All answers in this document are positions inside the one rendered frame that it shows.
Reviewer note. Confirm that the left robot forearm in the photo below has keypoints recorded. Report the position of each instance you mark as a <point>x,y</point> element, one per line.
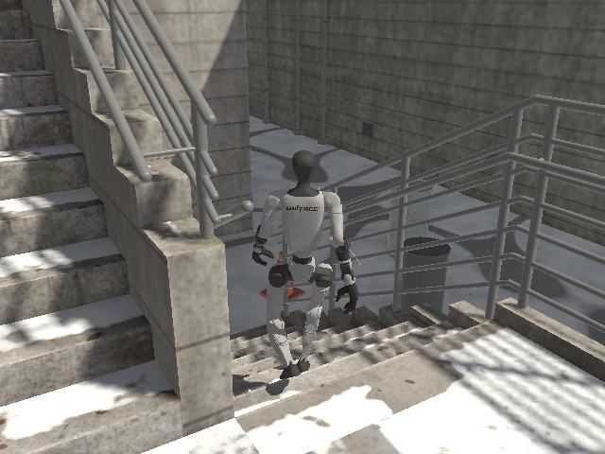
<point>259,243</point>

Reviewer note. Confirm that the robot right upper arm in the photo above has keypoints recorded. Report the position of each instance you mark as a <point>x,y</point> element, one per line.
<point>332,201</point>

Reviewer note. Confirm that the right robot forearm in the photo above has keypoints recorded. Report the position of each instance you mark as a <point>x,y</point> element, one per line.
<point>344,262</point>

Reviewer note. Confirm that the right robot hand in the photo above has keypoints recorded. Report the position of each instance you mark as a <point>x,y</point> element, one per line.
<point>353,292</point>

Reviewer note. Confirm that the left robot hand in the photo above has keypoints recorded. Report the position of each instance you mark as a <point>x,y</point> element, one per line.
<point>257,259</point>

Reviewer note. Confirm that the right robot shin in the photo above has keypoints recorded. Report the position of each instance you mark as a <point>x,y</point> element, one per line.
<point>309,334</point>

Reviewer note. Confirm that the robot left upper arm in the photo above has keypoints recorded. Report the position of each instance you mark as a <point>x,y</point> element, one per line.
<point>273,201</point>

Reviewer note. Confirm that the right robot foot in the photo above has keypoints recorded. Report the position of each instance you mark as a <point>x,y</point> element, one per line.
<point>303,366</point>

